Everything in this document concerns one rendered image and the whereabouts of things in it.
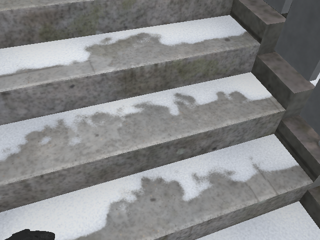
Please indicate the left robot hand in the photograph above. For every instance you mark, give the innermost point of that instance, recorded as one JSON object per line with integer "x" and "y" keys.
{"x": 26, "y": 234}

